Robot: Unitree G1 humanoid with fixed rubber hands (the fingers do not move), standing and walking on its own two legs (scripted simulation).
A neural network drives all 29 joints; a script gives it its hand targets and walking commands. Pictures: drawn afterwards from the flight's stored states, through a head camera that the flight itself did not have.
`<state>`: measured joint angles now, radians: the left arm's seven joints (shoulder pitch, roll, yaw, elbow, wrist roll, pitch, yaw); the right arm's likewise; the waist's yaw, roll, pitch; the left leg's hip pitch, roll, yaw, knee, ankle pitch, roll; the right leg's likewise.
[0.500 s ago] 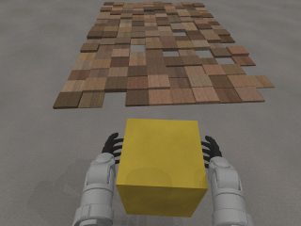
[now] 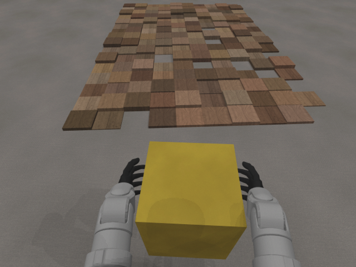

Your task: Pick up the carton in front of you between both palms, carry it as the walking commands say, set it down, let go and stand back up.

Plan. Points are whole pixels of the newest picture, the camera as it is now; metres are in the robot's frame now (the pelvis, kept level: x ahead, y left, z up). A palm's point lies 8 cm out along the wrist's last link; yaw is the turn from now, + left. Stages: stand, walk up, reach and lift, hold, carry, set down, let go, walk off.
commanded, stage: reach and lift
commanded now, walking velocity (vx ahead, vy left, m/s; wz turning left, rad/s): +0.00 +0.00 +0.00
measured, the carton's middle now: (189, 202) +0.30 +0.00 -0.05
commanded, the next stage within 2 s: hold in 0.28 s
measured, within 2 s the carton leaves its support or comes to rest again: neither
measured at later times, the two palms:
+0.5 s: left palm (122, 188) +0.28 +0.15 +0.05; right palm (257, 193) +0.28 -0.15 +0.05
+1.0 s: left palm (123, 188) +0.28 +0.15 +0.05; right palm (257, 193) +0.28 -0.15 +0.05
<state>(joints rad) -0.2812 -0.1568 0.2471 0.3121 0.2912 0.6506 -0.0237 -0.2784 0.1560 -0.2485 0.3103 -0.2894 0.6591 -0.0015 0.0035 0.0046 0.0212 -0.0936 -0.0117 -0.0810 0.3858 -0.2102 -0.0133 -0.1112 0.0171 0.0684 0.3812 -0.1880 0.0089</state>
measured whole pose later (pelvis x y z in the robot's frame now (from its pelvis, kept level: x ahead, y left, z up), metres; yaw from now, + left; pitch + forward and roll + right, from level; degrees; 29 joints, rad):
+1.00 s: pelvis -0.01 +0.00 +0.00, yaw +0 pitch -8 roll +0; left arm -0.29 -0.16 0.24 0.24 0.28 0.75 -0.03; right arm -0.29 0.16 -0.24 0.24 -0.28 0.76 0.00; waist 0.00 0.01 0.04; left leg -0.04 -0.01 -0.08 0.38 -0.20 -0.01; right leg -0.06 0.02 0.07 0.37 -0.18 0.01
